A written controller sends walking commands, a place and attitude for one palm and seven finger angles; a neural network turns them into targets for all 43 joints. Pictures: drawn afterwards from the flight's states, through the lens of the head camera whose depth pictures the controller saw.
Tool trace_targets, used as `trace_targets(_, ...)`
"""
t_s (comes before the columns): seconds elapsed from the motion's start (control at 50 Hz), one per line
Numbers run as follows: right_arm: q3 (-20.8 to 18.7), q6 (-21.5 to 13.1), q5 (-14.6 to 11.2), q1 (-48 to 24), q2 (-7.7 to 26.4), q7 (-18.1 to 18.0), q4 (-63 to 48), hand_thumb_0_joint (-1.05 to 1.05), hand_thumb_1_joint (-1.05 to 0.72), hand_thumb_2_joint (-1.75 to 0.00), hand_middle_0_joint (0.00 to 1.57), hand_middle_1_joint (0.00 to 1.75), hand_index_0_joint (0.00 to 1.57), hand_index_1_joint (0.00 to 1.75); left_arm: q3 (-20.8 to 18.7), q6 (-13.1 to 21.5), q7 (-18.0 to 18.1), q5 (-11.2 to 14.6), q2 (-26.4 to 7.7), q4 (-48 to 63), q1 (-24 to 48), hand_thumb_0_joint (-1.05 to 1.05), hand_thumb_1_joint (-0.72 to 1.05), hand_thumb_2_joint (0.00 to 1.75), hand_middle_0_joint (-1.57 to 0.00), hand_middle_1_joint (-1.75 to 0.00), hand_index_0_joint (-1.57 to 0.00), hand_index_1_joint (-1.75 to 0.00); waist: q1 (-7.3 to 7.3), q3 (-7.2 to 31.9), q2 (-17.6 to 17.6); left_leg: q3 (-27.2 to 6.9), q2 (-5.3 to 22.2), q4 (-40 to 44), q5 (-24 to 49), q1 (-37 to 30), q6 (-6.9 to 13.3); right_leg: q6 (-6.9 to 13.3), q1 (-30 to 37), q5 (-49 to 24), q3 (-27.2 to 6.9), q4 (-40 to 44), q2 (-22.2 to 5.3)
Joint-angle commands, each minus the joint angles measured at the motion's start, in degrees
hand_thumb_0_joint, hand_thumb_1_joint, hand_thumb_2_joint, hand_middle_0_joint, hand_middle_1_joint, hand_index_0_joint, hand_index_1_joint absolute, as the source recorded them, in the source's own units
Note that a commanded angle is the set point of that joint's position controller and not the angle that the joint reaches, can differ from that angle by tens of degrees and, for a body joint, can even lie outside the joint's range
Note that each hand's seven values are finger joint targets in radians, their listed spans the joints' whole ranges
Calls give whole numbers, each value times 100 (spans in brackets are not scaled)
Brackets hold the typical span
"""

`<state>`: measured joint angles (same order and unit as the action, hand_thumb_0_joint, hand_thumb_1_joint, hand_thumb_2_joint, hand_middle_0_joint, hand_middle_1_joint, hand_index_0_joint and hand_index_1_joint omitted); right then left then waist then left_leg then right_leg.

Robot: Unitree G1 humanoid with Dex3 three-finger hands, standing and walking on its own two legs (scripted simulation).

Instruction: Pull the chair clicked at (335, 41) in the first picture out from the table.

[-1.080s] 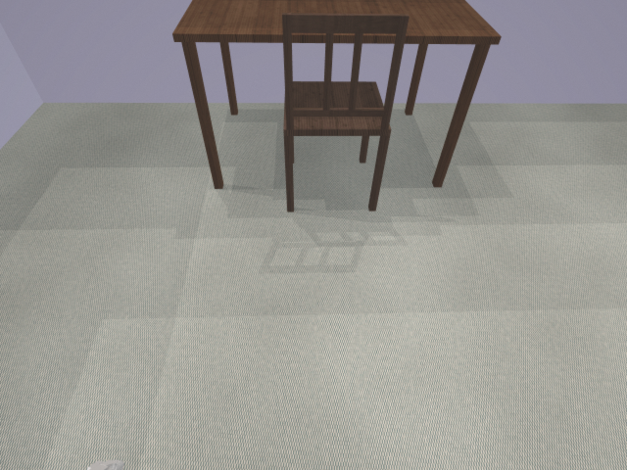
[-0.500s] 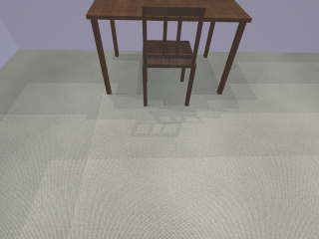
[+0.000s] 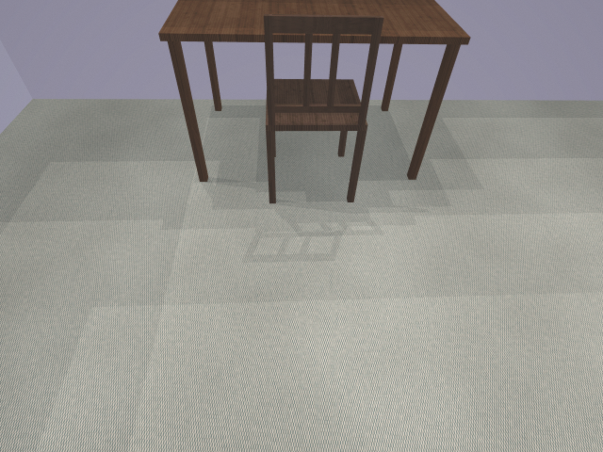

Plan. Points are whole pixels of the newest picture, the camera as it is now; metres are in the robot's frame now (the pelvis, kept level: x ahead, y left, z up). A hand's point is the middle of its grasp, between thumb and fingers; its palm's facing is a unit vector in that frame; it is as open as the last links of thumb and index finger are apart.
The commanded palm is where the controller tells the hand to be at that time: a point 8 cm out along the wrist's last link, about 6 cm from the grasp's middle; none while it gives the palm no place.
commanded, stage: look at it before walking up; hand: left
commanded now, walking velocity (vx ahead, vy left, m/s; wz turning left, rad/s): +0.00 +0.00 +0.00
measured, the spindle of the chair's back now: (307, 71) +1.37 +0.05 -0.12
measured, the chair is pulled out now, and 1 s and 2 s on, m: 0.00 0.00 0.00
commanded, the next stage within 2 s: walk to a spot facing it in 0.36 s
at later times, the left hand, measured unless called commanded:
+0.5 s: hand out of the picture +0.07 +0.24 -0.16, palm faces -0.02 -0.95 -0.32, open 7.4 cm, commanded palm none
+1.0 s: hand out of the picture +0.06 +0.15 -0.18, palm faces -0.09 -0.99 -0.14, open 7.4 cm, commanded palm none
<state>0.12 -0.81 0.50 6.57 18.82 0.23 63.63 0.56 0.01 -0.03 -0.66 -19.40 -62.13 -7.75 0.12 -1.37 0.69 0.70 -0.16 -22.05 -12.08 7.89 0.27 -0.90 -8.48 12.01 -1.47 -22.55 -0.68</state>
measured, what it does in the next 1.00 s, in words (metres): walks ahead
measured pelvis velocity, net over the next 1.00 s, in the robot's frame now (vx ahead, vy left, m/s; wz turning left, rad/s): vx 0.11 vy -0.02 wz -0.19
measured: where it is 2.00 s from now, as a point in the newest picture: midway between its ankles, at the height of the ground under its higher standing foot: (333, 371)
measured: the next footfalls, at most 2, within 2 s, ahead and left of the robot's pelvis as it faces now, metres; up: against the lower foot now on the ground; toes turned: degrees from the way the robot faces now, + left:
left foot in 1.16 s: +0.35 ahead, +0.09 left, +0.00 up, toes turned -6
right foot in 1.76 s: +0.49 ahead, -0.22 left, +0.00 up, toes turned -38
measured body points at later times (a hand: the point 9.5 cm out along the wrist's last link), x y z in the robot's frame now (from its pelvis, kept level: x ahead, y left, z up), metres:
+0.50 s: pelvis +0.00 +0.00 +0.00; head +0.00 +0.00 +0.45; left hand +0.07 +0.29 -0.14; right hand +0.08 -0.30 -0.13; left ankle +0.00 +0.12 -0.74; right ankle +0.00 -0.13 -0.74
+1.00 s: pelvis +0.11 -0.02 -0.01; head +0.13 -0.01 +0.44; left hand +0.07 +0.20 -0.16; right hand +0.11 -0.26 -0.16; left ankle +0.15 +0.09 -0.68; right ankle +0.02 -0.12 -0.74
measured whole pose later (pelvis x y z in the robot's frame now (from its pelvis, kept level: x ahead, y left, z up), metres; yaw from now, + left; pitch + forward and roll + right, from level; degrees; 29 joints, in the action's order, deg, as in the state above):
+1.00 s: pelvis +0.11 -0.02 -0.01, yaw -11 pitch +0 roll -1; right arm -2.5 -0.2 1.1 13.3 10.6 1.0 60.2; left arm -1.3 2.7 0.2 -1.7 -7.3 -62.6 -27.2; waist 2.2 -0.9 0.3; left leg 5.3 5.5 -59.3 -19.3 30.2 -1.9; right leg 1.5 -5.0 19.2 -1.8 -23.9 1.7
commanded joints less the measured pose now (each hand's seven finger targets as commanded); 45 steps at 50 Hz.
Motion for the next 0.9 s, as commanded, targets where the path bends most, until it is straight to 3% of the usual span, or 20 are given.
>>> trace_targets(0.0, -225, -116, -11, -279, 1194, -81, -376, 0, -90, -90, 20, 30, 20, 30, -222, 132, 80, -6, -1143, 379, 186, 0, 90, 90, -20, -30, -20, -30, -2, 257, -36, -619, 698, 399, 774, -24, 159, 253, -45, -687, -479, 353, -600)
trace_targets(0.16, -216, -104, -10, -292, 1193, -81, -359, 0, -90, -90, 20, 30, 20, 30, -213, 124, 74, -7, -1128, 350, 164, 0, 90, 90, -20, -30, -20, -30, -4, 200, -53, -615, 697, 466, 570, -49, 145, 239, -111, -488, -510, 440, -591)
trace_targets(0.44, -219, -97, -13, -279, 1174, -83, -313, 0, -90, -90, 20, 30, 20, 30, -213, 157, 84, 1, -1138, 308, 83, 0, 90, 90, -20, -30, -20, -30, -9, 270, -33, -564, 703, 401, 825, -167, 120, 259, -23, -875, -522, 466, -636)
trace_targets(0.48, -68, -8, 38, 112, 509, -67, -167, 0, -90, -90, 20, 30, 20, 30, -80, 26, 93, 5, -473, 166, -282, 0, 90, 90, -20, -30, -20, -30, -17, 310, -14, -359, 685, 278, 76, -202, 8, 195, -148, 14, -566, 402, -536)
trace_targets(0.54, -161, 61, 80, 301, 584, -54, -258, 0, -90, -90, 20, 30, 20, 30, -166, -96, -11, -54, -480, 277, -500, 0, 90, 90, -20, -30, -20, -30, 5, -352, -121, -393, 728, 354, -1895, 284, 102, 308, -868, 1759, -756, 303, -294)
trace_targets(0.58, -241, 61, 84, 414, 669, -54, -382, 0, -90, -90, 20, 30, 20, 30, -237, -103, -69, -78, -447, 429, -653, 0, 90, 90, -20, -30, -20, -30, 17, -698, -161, -518, 846, 348, -2479, 536, 222, 379, -1232, 2076, -800, 47, -128)
trace_targets(0.62, -314, 9, 78, 638, 710, -67, -459, 0, -90, -90, 20, 30, 20, 30, -291, -57, -108, -81, -310, 564, -799, 0, 90, 90, -20, -30, -20, -30, -18, -653, -319, -769, 1099, 359, -2659, 379, 412, 420, -1520, 1969, -681, -508, 63)
trace_targets(0.64, -355, -25, 79, 776, 747, -79, -476, 0, -90, -90, 20, 30, 20, 30, -311, -23, -126, -79, -190, 619, -835, 0, 90, 90, -20, -30, -20, -30, -55, -610, -560, -990, 1310, 496, -2713, 264, 536, 392, -1665, 1752, -457, -943, 197)
trace_targets(0.66, -396, -61, 71, 882, 810, -92, -484, 0, -90, -90, 20, 30, 20, 30, -320, 14, -144, -75, -45, 667, -869, 0, 90, 90, -20, -30, -20, -30, -71, -556, -836, -1229, 1614, 662, -2625, 127, 684, 339, -1775, 1383, -113, -1460, 308)
trace_targets(0.68, -439, -103, 60, 921, 827, -96, -503, 0, -90, -90, 20, 30, 20, 30, -330, 44, -162, -70, 84, 735, -849, 0, 90, 90, -20, -30, -20, -30, -71, -509, -1096, -1283, 1883, 729, -2264, -41, 835, 270, -1903, 1221, 203, -1822, 229)
trace_targets(0.7, -447, -129, 59, 963, 758, -94, -520, 0, -90, -90, 20, 30, 20, 30, -347, 70, -173, -70, 107, 787, -778, 0, 90, 90, -20, -30, -20, -30, -88, -506, -1105, -1202, 1992, 643, -1808, -89, 922, 240, -1924, 1357, 266, -1904, 74)
trace_targets(0.72, -435, -149, 69, 986, 640, -99, -513, 0, -90, -90, 20, 30, 20, 30, -367, 111, -182, -79, 169, 796, -802, 0, 90, 90, -20, -30, -20, -30, -52, -520, -891, -916, 1947, 340, -1156, 48, 876, 229, -1649, 1353, 333, -1657, -10)
trace_targets(0.74, -406, -155, 73, 865, 543, -104, -530, 0, -90, -90, 20, 30, 20, 30, -389, 150, -180, -88, 244, 670, -1200, 0, 90, 90, -20, -30, -20, -30, 178, -432, -631, -436, 1704, -369, -632, 477, 666, 272, -839, 995, 399, -1057, 14)
trace_targets(0.76, -360, -165, 64, 684, 308, -95, -610, 0, -90, -90, 20, 30, 20, 30, -451, 208, -149, -105, 100, 430, -1934, 0, 90, 90, -20, -30, -20, -30, 516, -203, 217, 255, 1125, -1798, -437, 1331, 304, 479, 334, 744, -357, -228, -229)
trace_targets(0.78, -252, -231, 2, 398, -148, -45, -918, 0, -90, -90, 20, 30, 20, 30, -592, 293, -44, -119, -549, 151, -2775, 0, 90, 90, -20, -30, -20, -30, 724, -47, 2080, 1068, 284, -3688, -1605, 3089, -84, 1113, 1522, 219, -2783, 732, -1715)
trace_targets(0.8, -262, -268, 42, -139, 41, -46, -1134, 0, -90, -90, 20, 30, 20, 30, -567, 327, 60, -8, -560, 28, -3214, 0, 90, 90, -20, -30, -20, -30, 901, -180, 1840, 367, 357, -4322, -2165, 3573, -51, 1438, 1466, -751, -3543, 881, -2031)
trace_targets(0.82, -278, -288, 45, -424, -59, -45, -1165, 0, -90, -90, 20, 30, 20, 30, -514, 316, 98, -43, -358, 13, -3080, 0, 90, 90, -20, -30, -20, -30, 824, -460, 923, 140, 525, -4666, -1870, 3833, -68, 1712, 1311, -1080, -3365, 782, -2009)
trace_targets(0.84, -284, -281, 54, -351, -161, -38, -1144, 0, -90, -90, 20, 30, 20, 30, -476, 307, 119, -70, -204, 98, -2773, 0, 90, 90, -20, -30, -20, -30, 590, -599, 400, 60, 688, -4663, -1592, 3870, -97, 1735, 1109, -812, -2959, 704, -1920)
trace_targets(0.86, -301, -255, 76, -235, -240, -9, -1075, 0, -90, -90, 20, 30, 20, 30, -435, 315, 119, -93, -69, 176, -2502, 0, 90, 90, -20, -30, -20, -30, 417, -593, 144, 90, 747, -4488, -1312, 3631, -145, 1584, 766, -613, -2492, 728, -1729)
trace_targets(0.88, -309, -211, 83, -89, -324, 16, -1015, 0, -90, -90, 20, 30, 20, 30, -421, 341, 115, -101, 22, 218, -2317, 0, 90, 90, -20, -30, -20, -30, 274, -566, 241, 180, 736, -4294, -1054, 3409, -197, 1458, 505, -557, -2138, 841, -1567)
